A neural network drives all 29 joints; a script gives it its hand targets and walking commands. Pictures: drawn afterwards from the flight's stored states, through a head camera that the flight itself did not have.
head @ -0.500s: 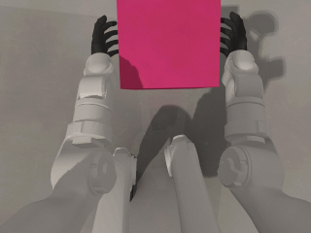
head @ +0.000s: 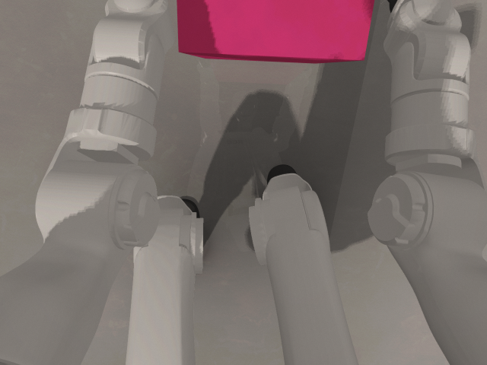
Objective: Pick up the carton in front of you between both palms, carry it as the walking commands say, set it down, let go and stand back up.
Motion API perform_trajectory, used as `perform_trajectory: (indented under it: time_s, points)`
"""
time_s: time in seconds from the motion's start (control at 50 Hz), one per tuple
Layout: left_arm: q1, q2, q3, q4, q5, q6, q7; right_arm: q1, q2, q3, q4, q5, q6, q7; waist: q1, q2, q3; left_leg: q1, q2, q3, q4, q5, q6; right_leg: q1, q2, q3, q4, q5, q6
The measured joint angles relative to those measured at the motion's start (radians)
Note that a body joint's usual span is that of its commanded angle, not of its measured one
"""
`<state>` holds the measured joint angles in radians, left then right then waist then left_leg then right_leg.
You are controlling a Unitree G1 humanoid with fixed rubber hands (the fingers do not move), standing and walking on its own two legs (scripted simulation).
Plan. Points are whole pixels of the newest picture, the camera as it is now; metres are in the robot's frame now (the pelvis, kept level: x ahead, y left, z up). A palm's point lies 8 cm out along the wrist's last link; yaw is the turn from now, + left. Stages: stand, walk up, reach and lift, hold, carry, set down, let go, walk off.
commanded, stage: set down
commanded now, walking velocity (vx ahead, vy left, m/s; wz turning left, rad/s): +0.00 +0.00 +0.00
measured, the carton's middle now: out of the picture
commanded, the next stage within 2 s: none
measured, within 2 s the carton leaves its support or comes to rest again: rests again in 0.58 s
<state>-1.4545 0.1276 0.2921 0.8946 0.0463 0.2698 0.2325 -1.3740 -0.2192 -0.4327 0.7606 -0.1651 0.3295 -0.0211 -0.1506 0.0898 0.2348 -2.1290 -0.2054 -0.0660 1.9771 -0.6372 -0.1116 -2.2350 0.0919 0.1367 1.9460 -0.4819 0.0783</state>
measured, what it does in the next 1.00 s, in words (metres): stands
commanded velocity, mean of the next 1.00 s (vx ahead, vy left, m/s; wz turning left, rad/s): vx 0.00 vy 0.00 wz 0.00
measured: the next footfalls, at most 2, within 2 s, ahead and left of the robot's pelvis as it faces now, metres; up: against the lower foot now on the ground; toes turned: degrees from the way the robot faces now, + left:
none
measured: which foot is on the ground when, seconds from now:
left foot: down 0.00-1.00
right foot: down 0.00-1.00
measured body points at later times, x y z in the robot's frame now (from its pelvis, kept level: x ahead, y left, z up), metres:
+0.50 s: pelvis +0.00 +0.01 -0.03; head +0.38 -0.05 +0.20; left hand +0.59 +0.00 -0.21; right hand +0.51 -0.30 -0.21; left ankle +0.09 +0.13 -0.40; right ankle +0.12 -0.13 -0.40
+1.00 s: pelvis +0.01 +0.00 -0.04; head +0.39 -0.05 +0.18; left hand +0.59 +0.00 -0.23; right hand +0.52 -0.31 -0.23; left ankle +0.09 +0.13 -0.40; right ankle +0.12 -0.13 -0.40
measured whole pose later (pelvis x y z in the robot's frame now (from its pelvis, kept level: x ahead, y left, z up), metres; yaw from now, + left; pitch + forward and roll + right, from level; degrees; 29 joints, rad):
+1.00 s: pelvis +0.01 +0.00 -0.04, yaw +0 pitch +39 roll +0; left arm -1.59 0.15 0.28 1.00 0.11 0.18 0.10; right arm -1.45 -0.32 -0.58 0.90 -0.17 0.23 0.14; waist -0.16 0.06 0.41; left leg -2.17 -0.20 -0.07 2.17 -0.69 -0.08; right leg -2.24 -0.01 0.05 2.12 -0.56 0.04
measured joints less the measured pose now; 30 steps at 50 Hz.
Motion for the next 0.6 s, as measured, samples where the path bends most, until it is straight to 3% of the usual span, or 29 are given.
perform_trajectory:
  time_s: [0.26, 0.6]
  points:
    - [-0.067, 0.056, -0.134, 0.082, -0.09, -0.014, 0.004, -0.034, -0.049, 0.001, 0.071, 0.064, -0.021, 0.011, -0.029, -0.018, 0.101, -0.01, -0.018, -0.007, 0.113, -0.043, 0.003, 0.007, -0.051, -0.039, 0.113, -0.068, -0.018]
    - [-0.149, 0.039, -0.092, 0.152, -0.019, -0.028, -0.058, -0.067, -0.098, -0.08, 0.142, 0.019, -0.05, 0.093, -0.027, -0.01, 0.14, -0.048, -0.023, -0.004, 0.156, -0.014, 0.022, -0.002, -0.086, -0.06, 0.136, -0.053, -0.013]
